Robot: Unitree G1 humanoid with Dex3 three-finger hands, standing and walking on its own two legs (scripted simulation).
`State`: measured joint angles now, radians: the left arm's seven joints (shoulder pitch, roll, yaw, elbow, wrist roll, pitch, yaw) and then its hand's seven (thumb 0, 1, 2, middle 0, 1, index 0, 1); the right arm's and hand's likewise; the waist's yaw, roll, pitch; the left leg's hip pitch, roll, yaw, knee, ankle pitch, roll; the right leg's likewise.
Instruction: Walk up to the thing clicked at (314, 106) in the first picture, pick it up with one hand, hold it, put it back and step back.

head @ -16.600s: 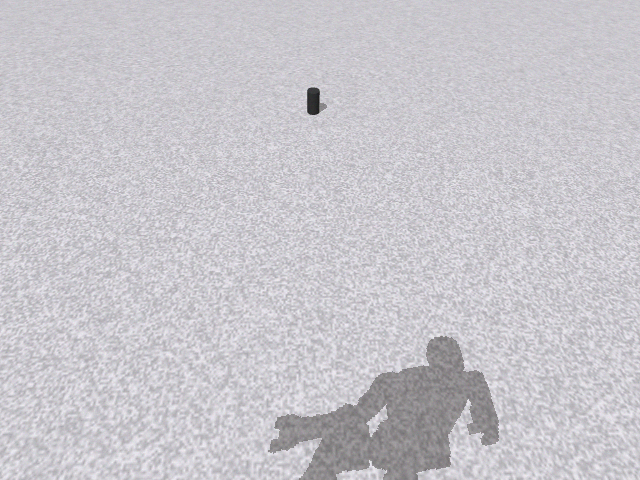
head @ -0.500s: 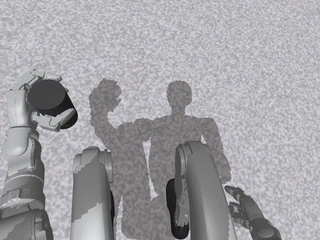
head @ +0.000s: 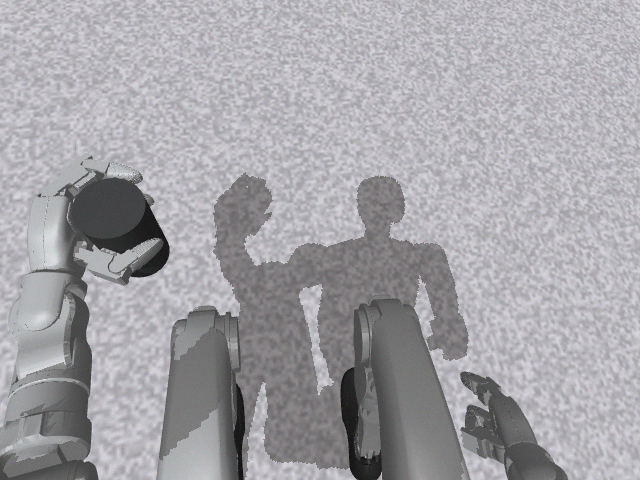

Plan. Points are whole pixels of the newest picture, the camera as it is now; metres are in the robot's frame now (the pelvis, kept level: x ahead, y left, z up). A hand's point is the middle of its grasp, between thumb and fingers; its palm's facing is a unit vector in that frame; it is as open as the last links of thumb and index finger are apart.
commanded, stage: lift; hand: left
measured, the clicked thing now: (127, 233) +0.40 +0.21 -0.04
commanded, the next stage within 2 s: hold in 1.68 s
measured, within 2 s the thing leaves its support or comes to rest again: neither
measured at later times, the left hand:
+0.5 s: hand (28, 158) +0.38 +0.20 +0.17, palm faces +0.05 -1.00 -0.04, open 9.8 cm
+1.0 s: hand out of the picture +0.38 +0.20 +0.27, palm faces +0.04 -1.00 -0.02, open 9.8 cm
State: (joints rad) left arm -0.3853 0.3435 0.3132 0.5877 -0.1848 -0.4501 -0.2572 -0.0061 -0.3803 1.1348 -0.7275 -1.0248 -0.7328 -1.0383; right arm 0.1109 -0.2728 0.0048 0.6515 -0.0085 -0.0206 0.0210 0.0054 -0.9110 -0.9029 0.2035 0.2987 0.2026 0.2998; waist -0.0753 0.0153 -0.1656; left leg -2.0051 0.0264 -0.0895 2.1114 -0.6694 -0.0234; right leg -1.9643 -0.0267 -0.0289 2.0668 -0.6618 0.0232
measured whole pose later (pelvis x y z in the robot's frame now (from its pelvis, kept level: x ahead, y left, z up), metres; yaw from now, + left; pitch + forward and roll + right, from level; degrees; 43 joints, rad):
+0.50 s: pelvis +0.03 +0.00 +0.15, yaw +1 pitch +26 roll -4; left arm -0.13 0.29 0.19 0.26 -0.21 -0.25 -0.15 -0.01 -0.38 1.13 -0.73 -1.02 -0.74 -1.03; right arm 0.14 -0.24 0.00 0.61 0.05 -0.07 -0.04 0.01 -0.90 -0.90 0.20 0.30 0.20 0.30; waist -0.04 0.03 -0.18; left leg -1.46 0.04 -0.07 1.63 -0.63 -0.02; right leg -1.42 -0.02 -0.04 1.58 -0.61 0.02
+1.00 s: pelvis +0.06 +0.01 +0.25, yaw +2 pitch +16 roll -3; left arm -0.10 0.26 0.16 0.35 -0.21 -0.29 -0.16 -0.01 -0.38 1.13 -0.73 -1.02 -0.74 -1.03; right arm 0.23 -0.22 0.02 0.65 0.03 -0.09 -0.05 0.01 -0.91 -0.90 0.20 0.30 0.20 0.30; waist -0.04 0.02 -0.11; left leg -0.99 0.05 -0.03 1.23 -0.53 -0.01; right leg -0.95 -0.02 -0.04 1.17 -0.51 0.03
